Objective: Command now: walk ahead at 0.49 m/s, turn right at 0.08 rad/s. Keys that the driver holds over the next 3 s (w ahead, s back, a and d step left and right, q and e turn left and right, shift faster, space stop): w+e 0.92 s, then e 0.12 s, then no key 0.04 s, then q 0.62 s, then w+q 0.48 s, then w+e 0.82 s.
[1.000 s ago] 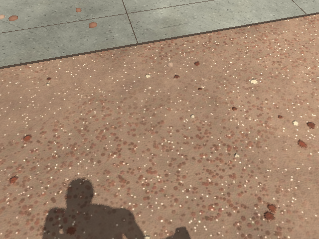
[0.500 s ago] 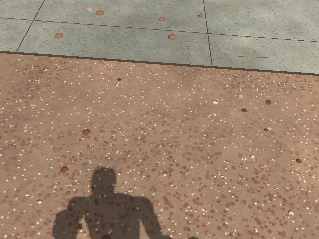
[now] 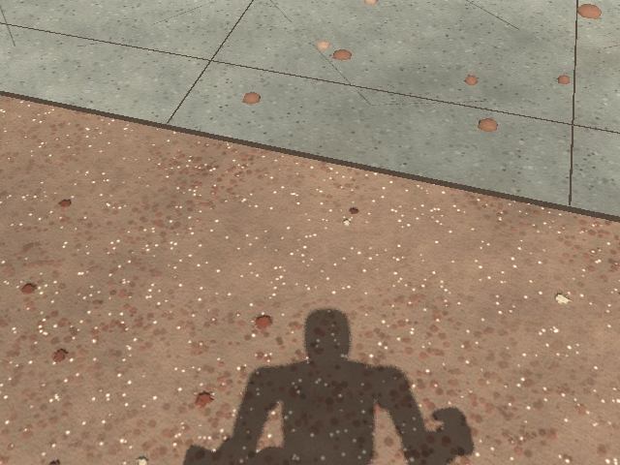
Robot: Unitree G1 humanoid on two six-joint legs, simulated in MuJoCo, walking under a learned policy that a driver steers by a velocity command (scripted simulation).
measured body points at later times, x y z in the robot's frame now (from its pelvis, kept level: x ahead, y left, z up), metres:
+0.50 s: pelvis +0.26 +0.04 +0.00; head +0.29 +0.04 +0.45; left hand +0.48 +0.27 -0.10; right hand +0.25 -0.25 -0.11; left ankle +0.26 +0.15 -0.74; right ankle +0.31 -0.13 -0.67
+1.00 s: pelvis +0.50 -0.10 +0.00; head +0.53 -0.14 +0.45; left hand +0.72 +0.10 -0.10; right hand +0.53 -0.43 -0.09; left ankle +0.71 +0.00 -0.67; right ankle +0.47 -0.16 -0.74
